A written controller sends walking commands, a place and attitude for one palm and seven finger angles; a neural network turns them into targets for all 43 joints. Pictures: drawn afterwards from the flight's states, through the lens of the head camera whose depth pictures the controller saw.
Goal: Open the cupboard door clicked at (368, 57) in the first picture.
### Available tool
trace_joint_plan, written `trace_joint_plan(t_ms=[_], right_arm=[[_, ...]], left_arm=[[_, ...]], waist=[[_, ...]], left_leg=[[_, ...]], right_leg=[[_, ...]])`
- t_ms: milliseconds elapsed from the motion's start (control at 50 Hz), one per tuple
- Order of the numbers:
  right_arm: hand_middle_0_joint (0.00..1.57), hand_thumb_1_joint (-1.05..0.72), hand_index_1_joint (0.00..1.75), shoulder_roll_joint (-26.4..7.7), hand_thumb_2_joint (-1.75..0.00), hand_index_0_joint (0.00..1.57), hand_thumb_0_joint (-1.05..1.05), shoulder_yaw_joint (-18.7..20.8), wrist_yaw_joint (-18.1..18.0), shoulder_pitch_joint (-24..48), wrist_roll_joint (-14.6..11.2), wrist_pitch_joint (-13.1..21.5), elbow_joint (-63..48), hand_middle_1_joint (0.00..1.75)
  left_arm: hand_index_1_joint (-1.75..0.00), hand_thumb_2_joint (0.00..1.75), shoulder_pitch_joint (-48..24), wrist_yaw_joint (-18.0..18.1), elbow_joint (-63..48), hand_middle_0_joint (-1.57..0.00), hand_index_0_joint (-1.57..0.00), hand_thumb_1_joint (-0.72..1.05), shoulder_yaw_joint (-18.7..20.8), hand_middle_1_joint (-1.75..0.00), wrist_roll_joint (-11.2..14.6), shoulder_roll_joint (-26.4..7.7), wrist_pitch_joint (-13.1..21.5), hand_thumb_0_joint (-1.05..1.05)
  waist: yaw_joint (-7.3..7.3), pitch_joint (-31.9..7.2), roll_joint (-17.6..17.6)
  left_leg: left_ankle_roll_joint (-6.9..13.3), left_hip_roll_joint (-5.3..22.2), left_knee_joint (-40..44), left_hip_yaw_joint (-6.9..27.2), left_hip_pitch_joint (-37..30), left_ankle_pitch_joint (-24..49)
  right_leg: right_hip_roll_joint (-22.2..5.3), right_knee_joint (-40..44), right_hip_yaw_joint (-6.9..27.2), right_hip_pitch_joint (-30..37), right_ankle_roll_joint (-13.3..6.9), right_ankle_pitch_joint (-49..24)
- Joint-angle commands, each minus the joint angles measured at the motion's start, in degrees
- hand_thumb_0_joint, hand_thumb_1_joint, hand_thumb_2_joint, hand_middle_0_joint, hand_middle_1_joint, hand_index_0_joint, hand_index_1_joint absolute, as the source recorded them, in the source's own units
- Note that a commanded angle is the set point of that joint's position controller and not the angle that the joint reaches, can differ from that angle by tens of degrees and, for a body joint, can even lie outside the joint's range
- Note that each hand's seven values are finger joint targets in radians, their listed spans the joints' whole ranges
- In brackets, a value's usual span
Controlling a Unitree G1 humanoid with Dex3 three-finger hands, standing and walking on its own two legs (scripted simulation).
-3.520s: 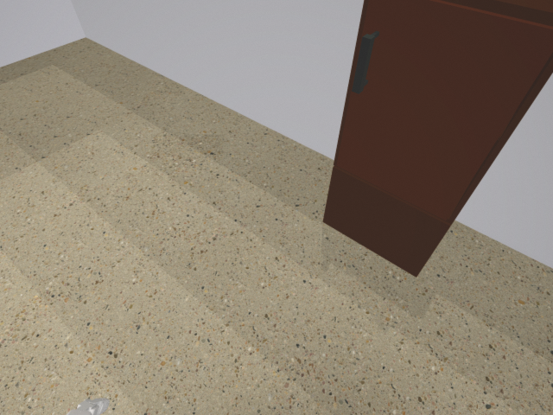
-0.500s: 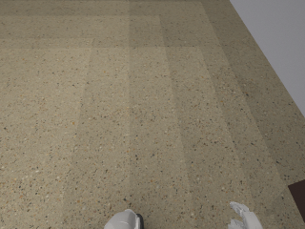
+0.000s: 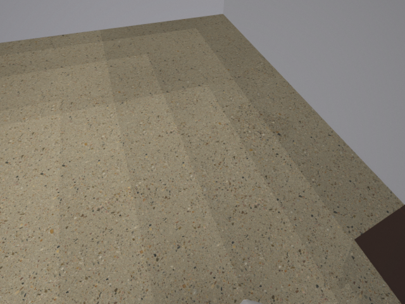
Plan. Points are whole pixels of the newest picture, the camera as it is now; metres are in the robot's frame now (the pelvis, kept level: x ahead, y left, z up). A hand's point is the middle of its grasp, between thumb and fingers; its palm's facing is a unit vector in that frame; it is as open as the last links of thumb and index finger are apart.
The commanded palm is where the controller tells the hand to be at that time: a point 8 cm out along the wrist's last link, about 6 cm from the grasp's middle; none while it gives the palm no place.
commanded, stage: turn to face it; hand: left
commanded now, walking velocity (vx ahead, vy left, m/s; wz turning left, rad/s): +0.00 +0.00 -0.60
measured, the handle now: out of the picture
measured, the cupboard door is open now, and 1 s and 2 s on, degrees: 0 0 0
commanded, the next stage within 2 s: take the last steps up to it in 1.80 s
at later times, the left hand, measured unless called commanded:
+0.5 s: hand (117, 280) +0.19 +0.21 -0.17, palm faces -0.23 -0.95 -0.21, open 7.4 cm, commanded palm none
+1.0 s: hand (159, 259) +0.24 +0.12 -0.15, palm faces -0.56 -0.78 -0.27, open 7.4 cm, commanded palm none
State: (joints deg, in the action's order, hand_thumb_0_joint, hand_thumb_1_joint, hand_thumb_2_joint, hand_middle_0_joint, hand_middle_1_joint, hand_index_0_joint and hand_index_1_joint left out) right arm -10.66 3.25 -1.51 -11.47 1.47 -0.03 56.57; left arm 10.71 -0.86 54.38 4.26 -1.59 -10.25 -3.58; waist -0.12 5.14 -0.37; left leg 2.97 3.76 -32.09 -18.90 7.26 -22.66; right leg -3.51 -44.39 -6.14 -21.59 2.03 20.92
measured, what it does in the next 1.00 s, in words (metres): steps on the spot, turning right: right foot, then left foot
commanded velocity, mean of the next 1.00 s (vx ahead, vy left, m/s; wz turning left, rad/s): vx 0.00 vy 0.00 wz -0.60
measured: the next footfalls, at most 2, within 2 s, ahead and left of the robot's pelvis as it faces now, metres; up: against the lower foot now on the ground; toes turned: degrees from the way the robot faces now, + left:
right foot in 0.04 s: +0.07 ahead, -0.11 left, +0.00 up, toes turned -9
left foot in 0.46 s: +0.13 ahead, +0.14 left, +0.00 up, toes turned -12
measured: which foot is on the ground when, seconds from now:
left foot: down 0.00-0.06, up 0.08-0.44, down 0.46-0.90, up 0.92-1.00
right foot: up 0.00-0.02, down 0.04-0.46, up 0.48-0.88, down 0.90-1.00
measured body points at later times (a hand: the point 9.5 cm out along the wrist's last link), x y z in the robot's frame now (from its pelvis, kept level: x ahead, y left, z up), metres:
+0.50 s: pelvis +0.04 +0.04 +0.00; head +0.08 +0.05 +0.45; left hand +0.20 +0.26 -0.15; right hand +0.05 -0.23 -0.13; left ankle +0.09 +0.14 -0.73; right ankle +0.02 -0.10 -0.71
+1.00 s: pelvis +0.02 +0.02 +0.00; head +0.04 -0.02 +0.45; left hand +0.26 +0.16 -0.12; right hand -0.11 -0.21 -0.16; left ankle +0.09 +0.15 -0.67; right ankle -0.03 -0.07 -0.73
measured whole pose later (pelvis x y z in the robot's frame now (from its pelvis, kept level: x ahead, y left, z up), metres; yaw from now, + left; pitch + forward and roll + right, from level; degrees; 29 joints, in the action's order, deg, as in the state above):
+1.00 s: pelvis +0.02 +0.02 +0.00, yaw -36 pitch -1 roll +0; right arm -15.1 4.5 -1.0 -13.3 0.8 -4.4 54.8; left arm 7.4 -0.4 50.7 3.6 -0.9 -11.3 -1.9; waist -1.5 6.2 3.5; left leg -4.1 8.4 -60.8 -5.2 25.3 -28.0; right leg -0.6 -35.0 -3.9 -16.3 -1.6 18.1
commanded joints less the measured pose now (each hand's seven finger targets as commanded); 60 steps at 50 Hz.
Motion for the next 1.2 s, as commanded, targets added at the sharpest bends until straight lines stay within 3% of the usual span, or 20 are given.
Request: trace_joint_plan(t_ms=[0, 20, 40, 60, 120, 320, 380, 400, 440, 460, 500, 560, 740, 820, 840, 860, 880, 920, 1000, 1180], right_arm=[[0.2, -0.9, 0.3, -10.3, -0.9, 0.2, 0.0, 2.4, 0.1, -3.0, -0.6, 0.6, -3.1, 0.3], [0.2, -0.9, 0.3, -7.0, -0.9, 0.2, 0.0, 1.7, 0.5, -2.6, -1.1, 0.6, -5.5, 0.3], [0.2, -0.9, 0.3, -6.2, -0.9, 0.2, 0.0, 1.0, 0.0, 0.8, -1.1, 0.2, -7.5, 0.3], [0.2, -0.9, 0.3, -6.2, -0.9, 0.2, 0.0, 0.9, -0.3, 3.3, -1.0, -0.3, -8.0, 0.3], [0.2, -0.9, 0.3, -6.4, -0.9, 0.2, 0.0, 1.1, 0.2, 1.3, -0.4, -1.5, -6.2, 0.3], [0.2, -0.9, 0.3, -6.4, -0.9, 0.2, 0.0, 0.8, 0.1, 0.6, -0.9, -0.8, -7.4, 0.3], [0.2, -0.9, 0.3, -6.7, -0.9, 0.2, 0.0, 0.8, -0.4, -3.6, -1.2, -0.2, -7.0, 0.3], [0.2, -0.9, 0.3, -7.5, -0.9, 0.2, 0.0, 1.0, -0.6, -6.4, -1.3, 0.3, -6.2, 0.3], [0.2, -0.9, 0.3, -16.3, -0.9, 0.2, 0.0, 2.3, -0.6, -7.0, -0.3, 0.6, -7.3, 0.3], [0.2, -0.9, 0.3, -15.8, -0.9, 0.2, 0.0, 2.0, -0.5, -4.6, -0.1, 0.4, -8.1, 0.3], [0.2, -0.9, 0.3, -11.8, -0.9, 0.2, 0.0, 1.1, -0.7, 0.0, 0.2, 0.8, -9.4, 0.3], [0.2, -0.9, 0.3, -10.0, -0.9, 0.2, 0.0, 0.9, -0.8, 0.1, -0.1, 1.1, -9.4, 0.3], [0.2, -0.9, 0.3, -12.1, -0.9, 0.2, 0.0, 3.0, 0.1, -5.7, 0.1, 0.4, -6.0, 0.3], [0.2, -0.9, 0.3, -13.2, -0.9, 0.2, 0.0, 3.6, 0.6, -4.4, 0.0, 0.1, -5.8, 0.3], [0.2, -0.9, 0.3, -12.6, -0.9, 0.2, 0.0, 3.6, 0.9, -4.3, -0.4, 0.0, -6.1, 0.3], [0.2, -0.9, 0.3, -8.8, -0.9, 0.2, 0.0, 2.6, 1.3, -4.8, -0.8, -0.3, -7.8, 0.3], [0.2, -0.9, 0.3, -6.4, -0.9, 0.2, 0.0, 1.4, 1.0, 0.0, -0.6, -0.9, -10.8, 0.3], [0.2, -0.9, 0.3, -7.3, -0.9, 0.2, 0.0, 1.5, 0.1, 3.4, -0.9, -1.9, -10.7, 0.3], [0.2, -0.9, 0.3, -7.7, -0.9, 0.2, 0.0, 1.6, 0.5, -1.0, -0.2, -2.0, -7.3, 0.3], [0.2, -0.9, 0.3, -7.6, -0.9, 0.2, 0.0, 1.1, 0.1, 0.8, -1.0, -1.0, -9.3, 0.3]], left_arm=[[-0.3, 0.9, 7.9, 0.4, -3.5, -0.2, -0.2, 0.9, 1.7, -0.3, -0.3, -7.9, 2.8, 0.0], [-0.3, 0.9, 12.4, 1.2, -2.4, -0.2, -0.2, 0.9, 2.8, -0.3, -0.7, -14.1, 3.8, 0.0], [-0.3, 0.9, 14.8, 1.7, -1.7, -0.2, -0.2, 0.9, 3.1, -0.3, 0.9, -16.3, 3.5, 0.0], [-0.3, 0.9, 12.4, 2.4, -2.7, -0.2, -0.2, 0.9, 3.3, -0.3, 1.0, -14.8, 3.3, 0.0], [-0.3, 0.9, 0.5, 2.3, -6.0, -0.2, -0.2, 0.9, 1.9, -0.3, 0.7, -11.9, 2.7, 0.0], [-0.3, 0.9, -0.5, 1.1, -6.3, -0.2, -0.2, 0.9, 2.9, -0.3, 0.1, -14.4, 2.1, 0.0], [-0.3, 0.9, -2.8, 1.2, -7.1, -0.2, -0.2, 0.9, 3.1, -0.3, 0.3, -14.4, 1.6, 0.0], [-0.3, 0.9, -4.0, 1.2, -7.5, -0.2, -0.2, 0.9, 3.0, -0.3, 0.7, -13.5, 1.3, 0.0], [-0.3, 0.9, -2.1, 0.4, -10.0, -0.2, -0.2, 0.9, 1.8, -0.3, 1.1, -7.4, 1.0, 0.0], [-0.3, 0.9, -1.5, 0.7, -9.2, -0.2, -0.2, 0.9, 2.1, -0.3, 0.3, -9.3, 0.6, 0.0], [-0.3, 0.9, -2.9, -0.4, -8.0, -0.2, -0.2, 0.9, 3.0, -0.3, -0.1, -9.9, 0.7, 0.0], [-0.3, 0.9, -1.4, -1.2, -7.1, -0.2, -0.2, 0.9, 2.5, -0.3, 0.3, -7.9, 0.3, 0.0], [-0.3, 0.9, -7.2, -1.3, -9.1, -0.2, -0.2, 0.9, 1.3, -0.3, 0.4, -5.7, 0.5, 0.0], [-0.3, 0.9, -3.2, -0.9, -8.0, -0.2, -0.2, 0.9, 1.4, -0.3, 0.5, -6.4, 1.7, 0.0], [-0.3, 0.9, 0.5, -0.5, -6.8, -0.2, -0.2, 0.9, 1.8, -0.3, 0.3, -8.6, 2.3, 0.0], [-0.3, 0.9, 4.4, 0.4, -5.8, -0.2, -0.2, 0.9, 2.8, -0.3, -0.2, -15.4, 3.1, 0.0], [-0.3, 0.9, 7.8, 1.2, -4.8, -0.2, -0.2, 0.9, 3.7, -0.3, 0.5, -19.3, 2.9, 0.0], [-0.3, 0.9, 3.8, 1.9, -5.4, -0.2, -0.2, 0.9, 3.7, -0.3, 0.7, -17.3, 2.3, 0.0], [-0.3, 0.9, -4.1, 1.7, -7.9, -0.2, -0.2, 0.9, 2.2, -0.3, 0.4, -13.2, 2.4, 0.0], [-0.3, 0.9, -2.1, 1.3, -7.0, -0.2, -0.2, 0.9, 2.9, -0.3, 0.1, -15.2, 1.9, 0.0]], waist=[[3.71, -9.2, 1.9], [5.26, -12.4, -13.3], [6.13, -13.7, -11.8], [6.23, -13.2, -11.0], [0.73, -6.5, -3.6], [1.21, -7.7, -9.7], [-0.88, -9.0, -9.7], [-2.4, -9.8, -8.2], [-1.55, -7.8, 19.2], [-1.73, -7.5, 19.3], [0.18, -2.3, 9.6], [0.46, -4.6, 9.9], [-3.44, -6.0, 12.4], [-1.25, -8.8, 12.0], [0.93, -10.2, 7.7], [2.81, -12.0, -9.5], [4.97, -11.6, -15.5], [3.84, -7.4, -14.3], [-0.49, -6.7, -7.5], [0.61, -8.8, -9.3]], left_leg=[[-0.7, 14.0, -13.1, 5.2, -0.2, 44.0], [-5.0, 5.7, -29.2, 2.9, 18.3, 12.7], [-6.4, 0.6, -38.1, 11.2, 24.7, -14.0], [-5.9, 2.3, -39.1, 17.6, 25.9, -12.0], [-7.2, 3.6, -36.0, 18.5, 23.4, -2.6], [-7.9, -0.6, -13.0, 15.7, 15.8, -1.1], [-7.3, -1.9, -0.3, 14.9, 8.1, 3.7], [-6.8, -1.1, 7.6, 15.2, 1.5, 8.9], [1.9, 22.2, 18.7, 37.6, -4.5, 16.6], [4.7, 25.6, 17.9, 39.3, 1.1, 13.0], [3.9, 18.4, 17.5, 29.5, 6.4, 14.9], [2.7, 14.3, 14.5, 18.8, 1.2, 26.7], [4.1, 18.1, 10.1, 12.4, -4.7, 34.7], [0.5, 17.6, 2.2, 7.8, -3.4, 35.0], [-2.5, 16.3, -5.7, 5.9, 2.5, 30.5], [-6.5, 10.7, -17.9, 3.6, 19.0, 8.0], [-8.2, 4.5, -29.4, 9.4, 28.7, -14.7], [-7.3, 4.9, -35.5, 17.9, 29.2, -10.2], [-8.6, 3.8, -30.6, 16.5, 23.2, 0.0], [-7.8, -0.5, -11.6, 16.2, 15.8, -2.1]], right_leg=[[0.5, 17.4, 1.7, 13.7, -3.6, -16.0], [-14.0, 20.0, 22.7, 27.5, -10.5, -42.9], [-21.0, 20.5, 28.4, 27.5, -17.3, -58.6], [-18.4, 21.6, 27.3, 23.5, -17.0, -49.2], [-12.1, 25.2, 20.4, 11.7, -13.4, -28.6], [-6.9, 22.3, 22.9, 9.8, -11.9, -25.5], [-5.5, 17.9, 24.7, 7.8, -9.6, -27.8], [-3.5, 14.8, 23.6, 4.1, -7.2, -24.6], [7.7, -7.3, 9.2, -12.8, -0.2, 12.3], [4.3, -16.9, 11.0, -11.5, 0.5, 13.9], [2.9, -25.3, 9.4, -11.1, 0.8, 6.6], [1.6, -25.8, 6.8, -11.3, 2.0, 1.9], [0.7, -4.0, 0.8, -4.5, 1.6, 5.9], [2.8, 12.1, -1.5, 4.9, -0.5, -2.4], [1.4, 20.1, 0.4, 14.4, -1.8, -10.9], [-11.3, 24.3, 16.3, 27.7, -6.5, -25.4], [-21.2, 23.3, 27.3, 26.1, -12.5, -45.5], [-17.0, 25.4, 26.0, 16.5, -14.3, -29.9], [-9.6, 24.2, 17.1, 11.1, -11.2, -26.3], [-8.5, 21.6, 25.4, 11.5, -12.3, -27.5]])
